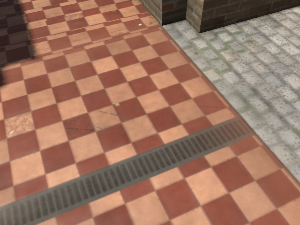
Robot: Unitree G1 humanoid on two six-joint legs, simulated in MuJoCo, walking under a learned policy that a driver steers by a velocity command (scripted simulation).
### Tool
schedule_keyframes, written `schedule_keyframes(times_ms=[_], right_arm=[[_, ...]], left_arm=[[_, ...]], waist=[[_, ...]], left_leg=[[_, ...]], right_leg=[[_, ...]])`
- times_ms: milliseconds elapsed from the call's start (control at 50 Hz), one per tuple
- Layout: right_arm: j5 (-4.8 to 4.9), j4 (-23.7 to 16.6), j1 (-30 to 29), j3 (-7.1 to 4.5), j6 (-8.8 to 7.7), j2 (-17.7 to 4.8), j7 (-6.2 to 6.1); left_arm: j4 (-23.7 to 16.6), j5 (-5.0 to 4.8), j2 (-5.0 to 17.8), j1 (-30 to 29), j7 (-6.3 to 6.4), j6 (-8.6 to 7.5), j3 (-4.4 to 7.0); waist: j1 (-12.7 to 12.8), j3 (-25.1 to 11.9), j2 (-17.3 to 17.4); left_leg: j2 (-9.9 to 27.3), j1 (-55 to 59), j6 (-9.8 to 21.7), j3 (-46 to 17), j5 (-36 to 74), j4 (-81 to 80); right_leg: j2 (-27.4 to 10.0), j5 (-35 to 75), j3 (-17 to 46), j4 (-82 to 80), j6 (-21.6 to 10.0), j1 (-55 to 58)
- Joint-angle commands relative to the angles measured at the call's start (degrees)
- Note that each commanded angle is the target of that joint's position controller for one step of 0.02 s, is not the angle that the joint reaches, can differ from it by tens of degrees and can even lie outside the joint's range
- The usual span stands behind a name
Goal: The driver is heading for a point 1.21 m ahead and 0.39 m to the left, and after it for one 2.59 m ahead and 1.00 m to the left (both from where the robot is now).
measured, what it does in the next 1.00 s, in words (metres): walks ahead: left foot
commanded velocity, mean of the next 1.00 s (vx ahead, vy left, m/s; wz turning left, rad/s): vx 0.49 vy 0.00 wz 0.00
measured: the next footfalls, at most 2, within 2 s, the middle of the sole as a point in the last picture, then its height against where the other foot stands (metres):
left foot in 0.60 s outside the picture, level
right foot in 1.08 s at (165, 194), level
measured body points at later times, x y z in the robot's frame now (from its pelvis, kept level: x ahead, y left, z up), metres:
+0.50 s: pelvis +0.04 +0.03 +0.00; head +0.04 +0.04 +0.45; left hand -0.01 +0.28 -0.15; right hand +0.13 -0.24 -0.13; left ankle +0.07 +0.16 -0.70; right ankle -0.05 -0.11 -0.74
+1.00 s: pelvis +0.33 +0.08 -0.02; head +0.36 +0.10 +0.43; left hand +0.59 +0.28 -0.09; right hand +0.21 -0.13 -0.15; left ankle +0.11 +0.18 -0.74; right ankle +0.59 -0.06 -0.68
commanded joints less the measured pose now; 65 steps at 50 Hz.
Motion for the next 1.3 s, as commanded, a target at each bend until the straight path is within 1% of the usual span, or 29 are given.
schedule_keyframes(times_ms=[20, 280, 300, 340, 360, 380, 420, 520, 560, 580, 600, 620, 640, 660, 680, 700, 740, 840, 980, 1040, 1080, 1100, 1120, 1140, 1160, 1180, 1200, 1240, 1300], right_arm=[[0.01, -1.2, 0.0, -0.88, -0.47, -5.8, -0.22], [0.11, 1.0, 1.8, -0.44, -0.44, -5.0, -0.36], [0.21, 1.8, 3.4, -0.26, -0.34, -4.1, -0.41], [0.97, -0.1, -0.5, -0.86, -1.14, -5.8, 0.05], [1.79, -3.2, -5.7, -0.27, -2.60, -4.2, 0.82], [2.15, -5.0, -8.7, -0.38, -4.02, -4.9, 1.41], [2.08, -5.0, -6.5, -0.90, -6.23, -5.1, 2.41], [2.40, -4.7, -3.3, -0.64, -8.07, -3.2, 3.79], [2.73, -2.3, 5.2, -1.63, -7.51, -4.8, 3.39], [3.05, 0.0, 14.1, -2.94, -7.40, -7.1, 2.92], [2.64, 2.1, 25.7, -4.66, -7.53, -12.6, 2.40], [0.80, 1.9, 29.8, -4.06, -8.35, -15.2, 3.21], [-0.09, 0.7, 22.4, -2.09, -9.33, -9.6, 4.03], [0.16, -1.0, 16.8, -1.05, -9.80, -7.0, 4.55], [0.11, -2.0, 13.3, -0.35, -9.71, -6.0, 4.99], [-0.24, -2.5, 11.2, -0.12, -9.27, -6.1, 5.26], [-0.61, -2.6, 10.9, 0.64, -8.62, -4.7, 4.98], [-0.11, -1.9, 17.0, 1.11, -8.63, -5.3, 2.87], [0.89, -2.2, 24.4, 1.21, -7.56, -6.6, 1.45], [-1.17, -2.4, 24.8, 0.06, -6.44, -10.2, 1.25], [-2.43, -3.2, 20.7, -0.57, -4.72, -12.1, 1.08], [-2.92, -5.8, 20.8, 0.81, -5.10, -7.5, 1.24], [0.15, -5.5, 29.8, 3.34, -7.37, 3.3, 2.82], [3.52, -7.0, 22.1, 1.01, -9.43, -5.8, 2.98], [5.76, -10.4, 13.3, 0.06, -9.73, -8.3, 2.75], [5.04, -11.9, 9.8, 0.50, -9.61, -6.4, 2.47], [3.82, -11.8, 9.5, -0.12, -8.71, -5.7, 2.23], [3.50, -10.7, 14.7, -0.33, -5.79, -2.8, 2.55], [3.09, -13.0, 11.0, -0.37, -3.14, -2.0, 2.20]], left_arm=[[-0.5, -0.02, 5.7, 3.1, 0.19, -0.40, 0.93], [2.1, -0.10, 4.5, 5.5, 0.30, -0.38, 0.50], [3.1, -0.26, 4.6, 7.6, 0.44, -0.22, 0.65], [2.3, -1.46, 9.9, 10.4, 0.76, -0.22, 2.38], [1.7, -2.01, 13.4, 10.2, 0.86, -1.15, 3.57], [0.8, -1.57, 13.0, 8.7, 0.92, -2.22, 3.72], [-0.5, -1.28, 9.0, 7.2, 0.51, -3.83, 3.02], [-3.0, -2.37, 11.3, 5.9, -0.27, -3.81, 3.70], [-4.0, -2.37, 11.8, 4.8, -0.46, -3.97, 3.70], [-4.8, -1.78, 10.7, 3.2, -0.70, -4.25, 3.19], [-7.1, -0.65, 6.9, -0.8, -1.12, -4.66, 2.07], [-10.6, -1.57, -0.1, 0.3, -1.23, -6.15, 0.55], [-11.8, -4.24, 3.1, -1.4, -1.50, -7.19, 1.09], [-13.4, -4.61, 5.1, -4.3, -2.00, -7.75, 1.11], [-13.3, -3.51, 5.5, -4.3, -2.17, -7.70, 1.06], [-13.3, -2.18, 5.5, -4.0, -2.20, -7.36, 1.35], [-12.8, -1.92, 5.1, -2.2, -2.81, -5.58, 1.49], [-17.2, -1.39, 5.2, -13.8, -2.35, -4.84, 1.53], [-23.1, -2.68, 3.4, -27.1, -5.97, -6.77, 0.74], [-24.7, -3.14, 7.4, -24.0, -5.94, -6.38, 2.25], [-18.8, -3.81, 13.1, -0.9, -4.33, -4.87, 4.97], [-15.4, -2.77, 17.4, 11.7, -3.02, -3.98, 5.81], [-14.4, -1.85, 17.8, 13.1, -3.85, -5.08, 6.01], [-12.6, -0.82, 11.5, 12.4, -3.58, -5.22, 4.82], [-12.6, 0.24, 8.8, 8.8, -3.30, -5.67, 4.07], [-11.6, 0.67, 8.2, 5.0, -3.68, -6.46, 3.91], [-11.1, 1.12, 6.1, 1.3, -3.87, -7.28, 3.41], [-9.7, 0.91, 3.5, -3.0, -4.16, -7.39, 2.86], [-8.6, -0.07, 5.0, -4.7, -3.99, -7.41, 3.20]], waist=[[0.0, -0.3, -0.7], [0.1, 0.4, -0.6], [0.5, -2.0, -1.7], [3.3, 3.7, -7.0], [4.5, 8.5, -12.8], [4.8, 11.6, -11.3], [2.8, 9.9, -6.8], [0.6, 4.9, -8.7], [-3.9, 3.4, -6.7], [-8.7, -0.2, -4.9], [-14.3, -5.0, 6.0], [-10.9, -9.9, 21.2], [-7.6, -5.0, 13.3], [-5.8, -0.4, 8.7], [-3.8, 0.1, 4.4], [-1.9, 0.9, 3.2], [0.4, 2.6, 5.0], [-2.0, 7.7, 1.3], [-3.4, 8.7, 2.6], [1.7, 1.7, 9.4], [14.2, -10.6, 13.1], [16.0, -20.7, 5.2], [8.1, -33.4, -18.0], [11.1, -27.5, -13.7], [10.2, -15.7, -10.1], [7.2, -9.4, 0.4], [3.9, -6.1, 1.6], [-0.8, -2.3, -2.6], [-2.0, 4.5, -3.5]], left_leg=[[1.2, 6.4, 2.1, -0.6, 9.5, -2.2], [1.0, 5.7, 2.2, -0.4, 8.8, -2.6], [-1.1, 6.1, 2.2, 2.0, -2.6, -0.8], [-3.7, -7.5, 2.6, 5.3, -23.0, 8.9], [-1.5, -15.2, 2.7, 6.3, -15.1, 17.6], [2.6, -22.6, 3.3, 2.8, -13.3, 23.4], [6.2, -31.2, 4.0, 1.2, -10.2, 27.4], [2.1, -5.8, 2.1, 9.9, -3.8, 8.2], [-0.7, 8.0, 2.2, 12.3, -2.1, 6.2], [-1.3, 18.2, 3.5, 11.3, -3.1, 4.9], [8.0, 28.7, 6.9, -2.8, -12.7, -1.0], [21.3, 34.5, 14.4, -36.6, -33.5, -13.5], [24.0, 28.8, 15.4, -44.3, -41.6, -17.9], [23.3, 24.6, 14.3, -36.6, -36.0, -16.8], [20.5, 20.6, 13.3, -28.3, -28.0, -16.4], [17.8, 15.7, 12.2, -21.9, -22.4, -16.9], [13.8, 8.9, 10.9, -13.9, -17.0, -19.2], [11.2, 6.5, 11.9, -3.6, -0.2, -25.4], [12.2, 18.6, 10.2, 5.3, 20.8, -26.2], [15.0, 28.0, 9.4, 5.9, 61.8, -13.3], [14.8, 22.1, 7.7, 7.5, 74.4, 13.4], [11.1, 1.0, 7.7, 4.8, 48.8, 34.0], [-2.0, -19.7, 5.5, -2.5, -9.7, 55.8], [0.8, -25.0, 8.5, -7.7, -10.4, 58.6], [3.0, -28.6, 8.8, -5.4, -8.7, 59.6], [5.6, -27.0, 8.7, -5.0, -6.2, 55.9], [8.3, -23.9, 8.3, -4.9, -3.2, 52.2], [11.3, -18.1, 7.4, -5.0, -2.0, 49.8], [12.9, -23.0, 6.1, -3.4, 0.9, 47.4]], right_leg=[[-3.0, 10.8, 2.2, -6.3, -0.4, -7.7], [-2.7, 9.9, 1.6, -6.7, -0.3, -8.0], [-2.3, -2.9, 1.7, -8.1, -1.1, -6.9], [-9.3, -33.8, 13.4, -14.9, -7.4, -7.1], [-18.7, -37.5, 25.2, -21.8, -12.0, -6.4], [-23.2, -31.4, 30.5, -24.2, -14.4, -4.6], [-22.1, -19.9, 26.0, -21.7, -12.6, 4.3], [-14.2, -10.5, 9.7, -18.5, -9.0, -7.2], [-13.1, -6.2, 7.7, -13.2, -8.9, -15.0], [-11.3, 5.5, 5.3, -3.0, -7.8, -18.7], [-6.5, 11.7, -1.0, 22.0, -4.3, -27.1], [1.7, -10.0, 1.4, 42.8, -2.9, -41.6], [-1.5, -5.4, 7.1, 52.3, -5.2, -49.2], [-5.0, -0.1, 6.3, 54.2, -7.1, -53.5], [-8.1, 4.9, 4.7, 52.4, -7.1, -51.1], [-10.2, 8.5, 4.1, 48.5, -6.4, -48.1], [-11.9, 11.9, 2.5, 45.0, -4.5, -43.7], [-10.6, 22.9, -2.1, 29.0, -0.1, -46.6], [-5.1, 29.1, -6.6, 4.9, -2.5, -36.5], [0.9, 19.2, -9.9, 5.3, -5.0, -26.7], [1.3, 15.7, -8.6, 6.0, -8.4, -0.6], [-11.9, 2.5, 9.4, 11.4, -10.1, 24.9], [-25.7, -27.6, 43.4, -2.3, -20.1, 42.8], [-23.1, -30.6, 46.8, -11.9, -15.3, 37.1], [-22.0, -20.3, 34.7, -11.6, -12.3, 27.7], [-20.6, -9.6, 26.8, -13.6, -11.0, 16.2], [-18.9, -3.7, 20.0, -14.3, -10.0, 7.6], [-16.7, 0.9, 10.2, -16.9, -8.6, -3.1], [-15.5, 7.9, -1.4, -20.7, -6.4, -10.3]])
